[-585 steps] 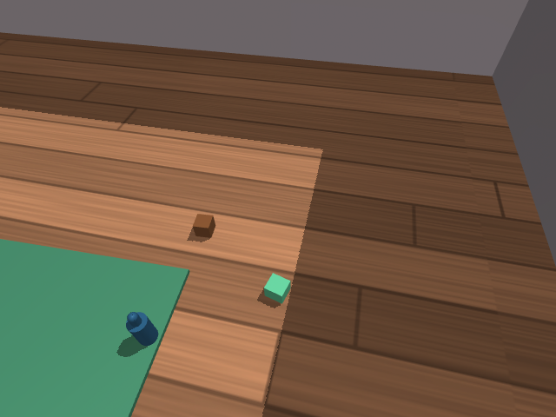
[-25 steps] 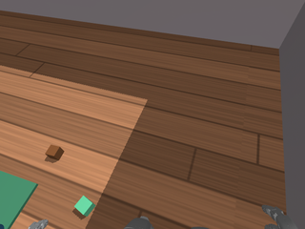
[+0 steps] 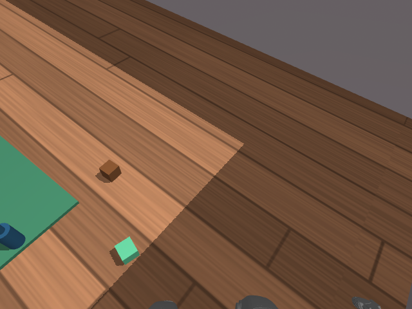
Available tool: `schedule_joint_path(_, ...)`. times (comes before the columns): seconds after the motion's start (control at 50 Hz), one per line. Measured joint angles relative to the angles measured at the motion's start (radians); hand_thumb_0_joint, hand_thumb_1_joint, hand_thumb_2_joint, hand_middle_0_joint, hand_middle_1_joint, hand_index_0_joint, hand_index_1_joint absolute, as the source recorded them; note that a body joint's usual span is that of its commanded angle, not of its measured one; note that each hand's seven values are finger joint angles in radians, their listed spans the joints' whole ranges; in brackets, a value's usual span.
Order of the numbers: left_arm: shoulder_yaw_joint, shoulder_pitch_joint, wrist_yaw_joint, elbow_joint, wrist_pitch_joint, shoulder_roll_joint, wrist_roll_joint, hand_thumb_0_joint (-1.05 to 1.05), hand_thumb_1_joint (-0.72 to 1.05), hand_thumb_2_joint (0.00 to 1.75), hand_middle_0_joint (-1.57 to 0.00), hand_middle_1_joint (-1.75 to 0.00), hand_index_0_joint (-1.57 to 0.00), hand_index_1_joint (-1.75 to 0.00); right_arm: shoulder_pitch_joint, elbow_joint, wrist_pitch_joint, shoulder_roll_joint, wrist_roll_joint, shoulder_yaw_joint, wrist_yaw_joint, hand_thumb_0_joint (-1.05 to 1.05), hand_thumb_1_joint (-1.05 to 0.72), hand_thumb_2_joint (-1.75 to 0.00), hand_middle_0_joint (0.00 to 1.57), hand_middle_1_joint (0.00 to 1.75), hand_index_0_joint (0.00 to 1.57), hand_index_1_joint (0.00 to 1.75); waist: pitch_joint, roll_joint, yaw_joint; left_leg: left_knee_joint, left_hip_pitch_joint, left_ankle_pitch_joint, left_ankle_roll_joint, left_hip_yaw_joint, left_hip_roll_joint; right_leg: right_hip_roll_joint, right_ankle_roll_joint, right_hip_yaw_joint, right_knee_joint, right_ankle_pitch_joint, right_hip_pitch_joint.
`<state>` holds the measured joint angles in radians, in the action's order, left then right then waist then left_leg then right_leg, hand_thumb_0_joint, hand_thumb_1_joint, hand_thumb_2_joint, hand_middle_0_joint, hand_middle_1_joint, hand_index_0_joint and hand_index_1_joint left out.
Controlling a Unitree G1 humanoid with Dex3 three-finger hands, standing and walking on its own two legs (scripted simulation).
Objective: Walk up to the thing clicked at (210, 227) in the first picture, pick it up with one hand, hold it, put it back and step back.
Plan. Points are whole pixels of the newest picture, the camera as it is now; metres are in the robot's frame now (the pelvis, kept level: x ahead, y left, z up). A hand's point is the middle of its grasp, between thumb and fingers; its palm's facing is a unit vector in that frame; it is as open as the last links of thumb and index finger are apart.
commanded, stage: walk up
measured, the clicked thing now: (110, 170) +0.86 +0.51 -0.72
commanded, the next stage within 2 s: none
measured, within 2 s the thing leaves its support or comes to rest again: neither
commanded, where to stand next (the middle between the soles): +0.09 -0.01 m, yaw +11 degrees
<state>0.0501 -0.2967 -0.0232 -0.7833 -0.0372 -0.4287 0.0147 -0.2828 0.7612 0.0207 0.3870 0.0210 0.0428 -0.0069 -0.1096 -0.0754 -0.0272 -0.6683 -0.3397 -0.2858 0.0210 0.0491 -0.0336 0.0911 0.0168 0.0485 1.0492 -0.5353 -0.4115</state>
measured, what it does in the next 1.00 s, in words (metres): steps on the spot, turning right: right foot, then left foot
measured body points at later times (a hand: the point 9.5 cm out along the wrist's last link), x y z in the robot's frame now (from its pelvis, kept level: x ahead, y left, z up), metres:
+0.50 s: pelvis -0.01 -0.01 +0.00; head +0.05 -0.04 +0.45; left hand -0.02 +0.31 -0.09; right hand +0.16 -0.32 -0.11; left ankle -0.01 +0.13 -0.69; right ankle +0.04 -0.16 -0.72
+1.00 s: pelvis -0.01 -0.01 -0.01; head +0.03 -0.04 +0.44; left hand +0.21 +0.26 -0.09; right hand -0.05 -0.35 -0.12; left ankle +0.01 +0.12 -0.69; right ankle +0.01 -0.14 -0.72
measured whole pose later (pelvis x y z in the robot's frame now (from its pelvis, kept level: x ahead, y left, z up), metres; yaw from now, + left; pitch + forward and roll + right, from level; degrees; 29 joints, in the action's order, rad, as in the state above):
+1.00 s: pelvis -0.01 -0.01 -0.01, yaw -20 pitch -3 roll -1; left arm 0.06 -0.25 -0.01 -0.77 0.05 -0.43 0.02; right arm -0.24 0.79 -0.04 0.46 0.02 0.08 -0.02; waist -0.14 0.05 0.03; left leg -1.01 -0.37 -0.55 0.01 -0.04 0.08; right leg -0.02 0.02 0.00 0.74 -0.31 -0.39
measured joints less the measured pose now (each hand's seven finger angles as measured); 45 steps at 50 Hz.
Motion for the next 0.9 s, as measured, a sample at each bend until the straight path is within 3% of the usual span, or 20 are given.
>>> schedule_joint_path(0.12, 0.003, -0.003, -0.003, -0.018, 0.011, 0.014, -0.003, 0.01, 0.9, 0.9, -0.21, -0.3, -0.21, -0.3, 0.0, -0.009, 0.002, 0.018, 0.003, -0.005, 0.011, 0.01, -0.9, -0.9, 0.21, 0.3, 0.2, 0.3, 0.013, 0.027, 0.012, -0.014, -0.019, 0.002, -0.014, 0.05, -0.008, -0.006, 0.0, -0.036, -0.138, 0.067, -0.018)
schedule_joint_path(0.2, 0.012, -0.007, 0.005, -0.035, 0.028, 0.01, -0.004, 0.01, 0.9, 0.9, -0.21, -0.3, -0.21, -0.3, 0.022, -0.015, -0.024, 0.034, 0.006, -0.003, 0.008, 0.01, -0.9, -0.9, 0.21, 0.3, 0.2, 0.3, 0.025, 0.066, 0.014, -0.097, -0.073, -0.035, -0.029, 0.082, -0.007, -0.04, 0.002, -0.018, -0.291, 0.147, 0.049)
schedule_joint_path(0.26, 0.011, 0.0, 0.013, -0.049, 0.041, 0.028, 0.016, 0.01, 0.9, 0.9, -0.21, -0.3, -0.21, -0.3, 0.043, 0.007, -0.048, 0.042, -0.005, 0.007, 0.019, 0.01, -0.9, -0.9, 0.2, 0.3, 0.2, 0.3, 0.023, 0.132, 0.003, -0.214, -0.115, -0.128, -0.003, 0.133, -0.013, -0.064, -0.021, 0.023, -0.292, 0.172, 0.061)
schedule_joint_path(0.3, 0.007, 0.005, 0.01, -0.055, 0.041, 0.028, 0.021, 0.01, 0.9, 0.9, -0.21, -0.3, -0.21, -0.3, 0.044, 0.03, -0.051, 0.031, -0.005, 0.005, 0.023, 0.01, -0.9, -0.9, 0.2, 0.3, 0.2, 0.3, 0.028, 0.117, -0.018, -0.319, -0.14, -0.209, -0.003, 0.085, -0.039, -0.037, -0.012, 0.018, -0.297, 0.167, 0.068)
schedule_joint_path(0.34, 0.005, 0.01, 0.011, -0.06, 0.044, 0.035, 0.02, 0.01, 0.9, 0.9, -0.21, -0.3, -0.21, -0.3, 0.04, 0.044, -0.043, 0.034, -0.006, 0.003, 0.012, 0.01, -0.9, -0.9, 0.2, 0.3, 0.2, 0.3, 0.027, 0.115, -0.025, -0.374, -0.147, -0.205, -0.006, 0.043, -0.038, -0.012, -0.009, 0.023, -0.332, 0.181, 0.089)
schedule_joint_path(0.38, -0.002, -0.02, 0.024, -0.047, 0.056, 0.041, 0.014, 0.01, 0.9, 0.9, -0.21, -0.3, -0.21, -0.3, 0.062, 0.045, -0.048, 0.041, 0.015, 0.007, -0.006, 0.01, -0.9, -0.9, 0.2, 0.3, 0.2, 0.3, 0.031, 0.114, -0.044, -0.386, -0.148, -0.202, -0.004, 0.009, -0.02, -0.01, -0.02, -0.01, -0.362, 0.209, 0.076)
schedule_joint_path(0.44, -0.019, -0.077, 0.032, -0.043, 0.063, 0.045, 0.01, 0.01, 0.9, 0.9, -0.21, -0.3, -0.21, -0.3, 0.135, 0.008, -0.043, 0.046, 0.025, 0.018, -0.022, 0.01, -0.9, -0.9, 0.2, 0.3, 0.2, 0.3, 0.008, 0.117, -0.054, -0.345, -0.128, -0.193, -0.012, 0.009, -0.008, -0.032, -0.032, -0.091, -0.397, 0.257, 0.038)
schedule_joint_path(0.52, -0.025, -0.101, 0.028, -0.03, 0.046, 0.029, 0.007, 0.01, 0.9, 0.9, -0.21, -0.3, -0.21, -0.3, 0.175, -0.032, -0.033, 0.036, -0.005, 0.029, -0.023, 0.01, -0.9, -0.9, 0.2, 0.3, 0.2, 0.3, -0.02, 0.108, -0.048, -0.154, -0.064, -0.213, -0.016, 0.009, -0.01, -0.048, -0.035, -0.148, -0.4, 0.281, -0.001)
schedule_joint_path(0.56, -0.023, -0.103, 0.028, -0.016, 0.033, 0.013, 0.003, 0.01, 0.9, 0.9, -0.21, -0.3, -0.21, -0.3, 0.172, -0.035, -0.027, 0.027, -0.007, 0.032, -0.02, 0.01, -0.9, -0.9, 0.2, 0.3, 0.2, 0.3, -0.023, 0.091, -0.047, 0.005, 0.001, -0.11, -0.009, -0.004, -0.024, -0.051, -0.039, -0.175, -0.351, 0.263, -0.031)
schedule_joint_path(0.58, -0.02, -0.095, 0.031, -0.015, 0.026, 0.001, -0.001, 0.01, 0.9, 0.9, -0.21, -0.3, -0.21, -0.3, 0.171, -0.031, -0.024, 0.013, -0.001, 0.033, -0.016, 0.01, -0.9, -0.9, 0.2, 0.3, 0.2, 0.3, -0.036, 0.062, -0.048, 0.023, 0.017, -0.035, -0.006, -0.025, -0.039, -0.046, -0.024, -0.204, -0.309, 0.246, -0.043)
schedule_joint_path(0.6, -0.016, -0.083, 0.036, -0.021, 0.018, -0.003, -0.005, 0.01, 0.9, 0.9, -0.21, -0.3, -0.21, -0.3, 0.164, -0.028, -0.023, 0.0, 0.006, 0.03, -0.012, 0.01, -0.9, -0.9, 0.2, 0.3, 0.2, 0.3, -0.044, 0.045, -0.052, 0.011, 0.027, -0.035, -0.004, -0.046, -0.042, -0.059, -0.011, -0.23, -0.253, 0.191, -0.054)
schedule_joint_path(0.66, -0.022, -0.07, 0.045, -0.037, 0.008, 0.006, -0.002, 0.01, 0.9, 0.9, -0.21, -0.3, -0.21, -0.3, 0.123, -0.011, -0.031, -0.015, 0.007, 0.019, -0.018, 0.01, -0.9, -0.9, 0.2, 0.3, 0.2, 0.3, -0.013, 0.069, -0.031, -0.002, 0.058, -0.07, 0.007, -0.063, 0.01, -0.103, -0.011, -0.15, -0.077, 0.081, -0.096)
schedule_joint_path(0.72, -0.012, -0.065, 0.023, -0.037, 0.022, -0.006, -0.005, 0.01, 0.9, 0.9, -0.21, -0.3, -0.21, -0.3, 0.091, 0.007, -0.025, -0.027, 0.002, 0.015, -0.017, 0.01, -0.9, -0.9, 0.21, 0.3, 0.2, 0.3, 0.014, 0.066, -0.005, 0.051, 0.106, -0.06, 0.003, -0.093, 0.05, -0.096, -0.008, -0.097, -0.012, 0.125, -0.112)
schedule_joint_path(0.82, 0.009, -0.019, -0.007, -0.021, 0.035, -0.02, -0.007, 0.01, 0.9, 0.9, -0.2, -0.3, -0.21, -0.3, 0.053, 0.012, -0.003, 0.01, 0.005, 0.021, -0.027, 0.01, -0.9, -0.9, 0.21, 0.3, 0.2, 0.3, 0.009, 0.062, 0.033, 0.064, 0.133, -0.069, -0.009, -0.15, 0.087, -0.048, -0.009, -0.056, -0.165, 0.176, -0.065)
schedule_joint_path(0.9, 0.009, 0.017, -0.01, -0.011, 0.054, -0.018, -0.003, 0.01, 0.91, 0.9, -0.2, -0.3, -0.2, -0.3, 0.036, 0.004, -0.018, 0.057, 0.006, 0.037, -0.03, 0.01, -0.9, -0.9, 0.21, 0.3, 0.2, 0.3, 0.003, 0.092, 0.062, -0.027, 0.103, -0.131, -0.024, -0.189, 0.128, -0.057, -0.002, -0.023, -0.327, 0.191, 0.021)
